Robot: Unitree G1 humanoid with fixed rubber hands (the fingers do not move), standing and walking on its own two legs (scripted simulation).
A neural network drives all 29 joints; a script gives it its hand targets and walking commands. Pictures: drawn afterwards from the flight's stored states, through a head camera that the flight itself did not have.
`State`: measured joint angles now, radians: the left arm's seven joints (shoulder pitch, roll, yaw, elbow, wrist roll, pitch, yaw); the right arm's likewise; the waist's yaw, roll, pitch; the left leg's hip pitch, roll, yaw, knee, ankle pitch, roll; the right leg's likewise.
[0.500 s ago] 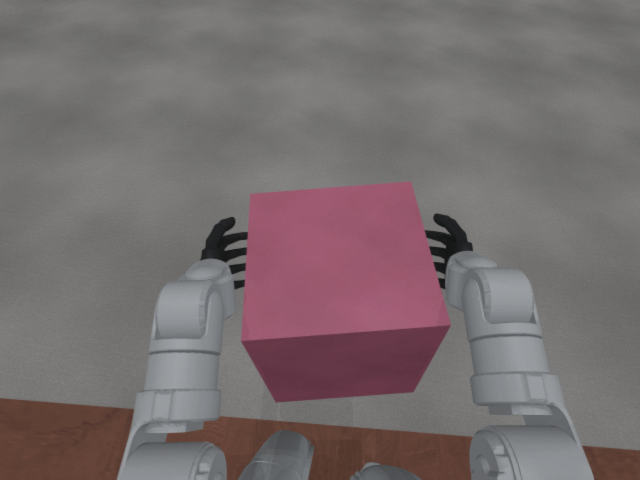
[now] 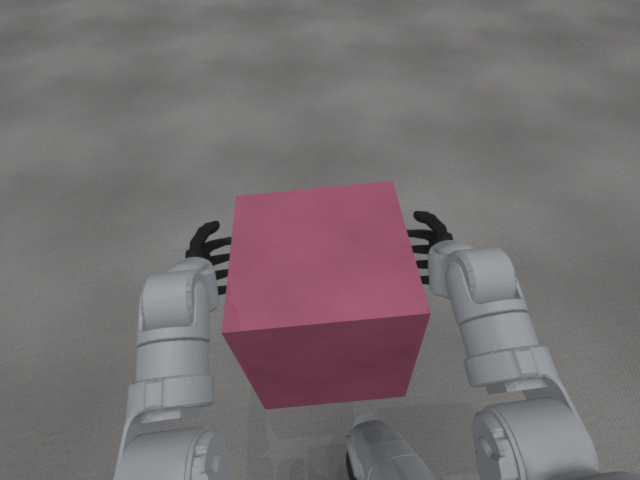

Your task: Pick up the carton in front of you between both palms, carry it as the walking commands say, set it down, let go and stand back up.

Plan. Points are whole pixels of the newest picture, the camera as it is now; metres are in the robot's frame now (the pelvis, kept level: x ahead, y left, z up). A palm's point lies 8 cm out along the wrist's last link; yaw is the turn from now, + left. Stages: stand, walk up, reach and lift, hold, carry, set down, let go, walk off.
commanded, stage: carry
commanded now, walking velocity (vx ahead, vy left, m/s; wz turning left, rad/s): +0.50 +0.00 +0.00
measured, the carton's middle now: (325, 301) +0.34 -0.05 +0.00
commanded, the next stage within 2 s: none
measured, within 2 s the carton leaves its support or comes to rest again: neither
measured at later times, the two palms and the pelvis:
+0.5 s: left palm (185, 167) +0.76 +0.17 -0.05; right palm (322, 148) +0.76 -0.13 -0.06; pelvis +0.42 +0.00 -0.10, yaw +0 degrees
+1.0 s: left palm (206, 80) +0.99 +0.11 +0.01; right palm (327, 69) +1.00 -0.19 +0.00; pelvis +0.73 -0.05 -0.07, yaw +1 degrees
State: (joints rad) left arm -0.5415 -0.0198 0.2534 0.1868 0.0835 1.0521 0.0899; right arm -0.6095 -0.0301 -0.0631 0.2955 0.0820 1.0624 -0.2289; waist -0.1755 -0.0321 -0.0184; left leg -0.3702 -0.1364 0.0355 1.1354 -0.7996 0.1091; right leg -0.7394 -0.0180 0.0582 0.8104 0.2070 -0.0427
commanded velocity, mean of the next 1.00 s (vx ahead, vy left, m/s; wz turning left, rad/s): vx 0.50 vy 0.00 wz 0.00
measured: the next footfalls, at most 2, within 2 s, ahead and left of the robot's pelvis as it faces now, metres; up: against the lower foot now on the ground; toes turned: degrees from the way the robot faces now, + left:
right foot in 0.10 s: +0.28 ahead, -0.10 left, -0.17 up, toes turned -3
left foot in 0.46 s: +0.58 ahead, +0.09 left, -0.17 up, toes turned +3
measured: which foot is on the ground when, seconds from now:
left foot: down 0.00-0.10, up 0.12-0.44, down 0.46-0.90, up 0.92-1.00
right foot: up 0.00-0.08, down 0.10-0.48, up 0.50-0.88, down 0.90-1.00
